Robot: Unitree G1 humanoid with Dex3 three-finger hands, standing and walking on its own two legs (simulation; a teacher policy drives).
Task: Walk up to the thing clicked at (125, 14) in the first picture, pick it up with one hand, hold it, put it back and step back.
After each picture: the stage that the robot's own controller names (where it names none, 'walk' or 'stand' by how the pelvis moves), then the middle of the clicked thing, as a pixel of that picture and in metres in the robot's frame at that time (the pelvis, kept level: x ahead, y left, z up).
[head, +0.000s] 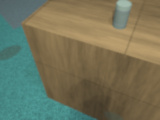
stand; (121, 15) +0.67 -0.16 +0.07
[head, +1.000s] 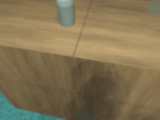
walk; (65, 10) +0.61 +0.11 +0.10
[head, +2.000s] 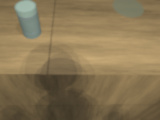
stand; (29, 20) +0.52 +0.21 +0.10
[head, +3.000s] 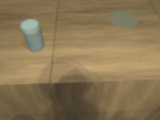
stand; (33, 36) +0.52 +0.21 +0.07
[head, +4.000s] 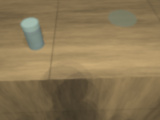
stand; (33, 34) +0.54 +0.22 +0.07
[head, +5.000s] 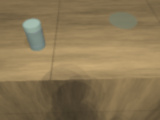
stand; (34, 35) +0.54 +0.21 +0.07
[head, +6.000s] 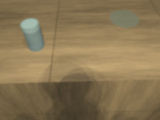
stand; (33, 35) +0.53 +0.21 +0.07
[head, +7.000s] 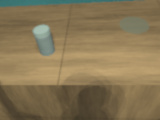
rise first; (44, 40) +0.52 +0.21 +0.07
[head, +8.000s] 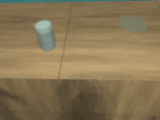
go down; (45, 36) +0.55 +0.19 +0.08
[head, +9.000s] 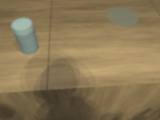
go down; (26, 37) +0.50 +0.20 +0.09
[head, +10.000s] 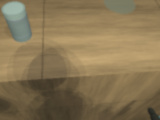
close in; (18, 23) +0.52 +0.20 +0.10
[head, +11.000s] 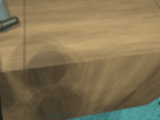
close; out of the picture +0.54 +0.22 +0.13
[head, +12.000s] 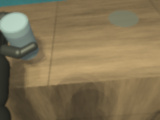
lift; (21, 38) +0.37 +0.17 +0.23
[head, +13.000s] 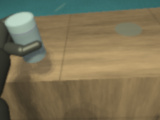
lift; (27, 38) +0.32 +0.16 +0.27
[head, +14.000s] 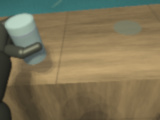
hold; (27, 40) +0.33 +0.16 +0.26
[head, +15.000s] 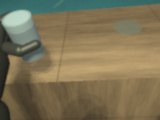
hold; (25, 37) +0.33 +0.16 +0.27
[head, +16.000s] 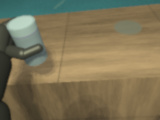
crouch; (29, 41) +0.33 +0.16 +0.26
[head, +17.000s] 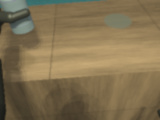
crouch; (16, 10) +0.44 +0.18 +0.27
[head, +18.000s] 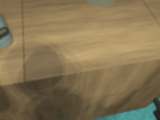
lower; out of the picture +0.50 +0.21 +0.12
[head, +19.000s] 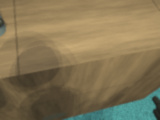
lower; out of the picture +0.52 +0.21 +0.13
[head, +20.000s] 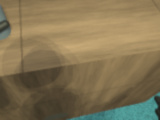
lower; out of the picture +0.51 +0.21 +0.13
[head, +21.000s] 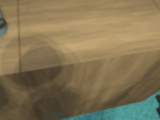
lower; out of the picture +0.51 +0.21 +0.13
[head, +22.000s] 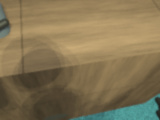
loosen; out of the picture +0.51 +0.21 +0.13
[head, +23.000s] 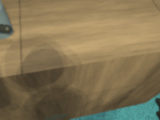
withdraw; out of the picture +0.51 +0.21 +0.12
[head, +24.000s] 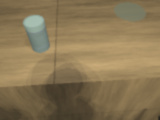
sink last; (37, 34) +0.49 +0.17 +0.10
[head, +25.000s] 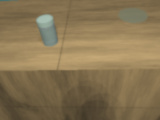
stand; (47, 31) +0.56 +0.20 +0.11
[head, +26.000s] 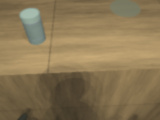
stand; (33, 27) +0.52 +0.19 +0.12
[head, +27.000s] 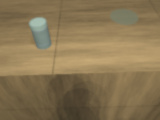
stand; (41, 34) +0.55 +0.19 +0.08
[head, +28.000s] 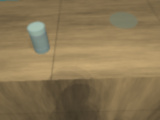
stand; (39, 38) +0.53 +0.19 +0.07
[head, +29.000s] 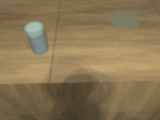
stand; (37, 39) +0.51 +0.20 +0.07
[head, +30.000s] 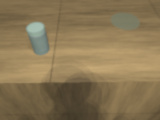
stand; (38, 39) +0.51 +0.19 +0.07
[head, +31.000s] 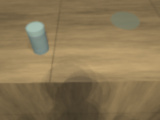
stand; (38, 38) +0.51 +0.20 +0.07
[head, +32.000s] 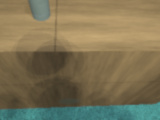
walk; (39, 2) +0.58 +0.17 +0.08
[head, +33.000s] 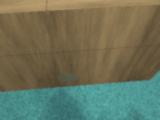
walk; out of the picture +0.77 +0.25 +0.10
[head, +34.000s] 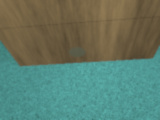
walk; out of the picture +1.08 +0.24 +0.08
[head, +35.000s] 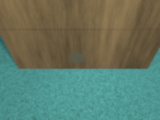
stand; out of the picture +1.12 +0.17 +0.08
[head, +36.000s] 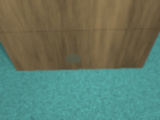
stand; out of the picture +1.16 +0.20 +0.07
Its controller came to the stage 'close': yes
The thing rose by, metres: 0.21
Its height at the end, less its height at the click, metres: +0.00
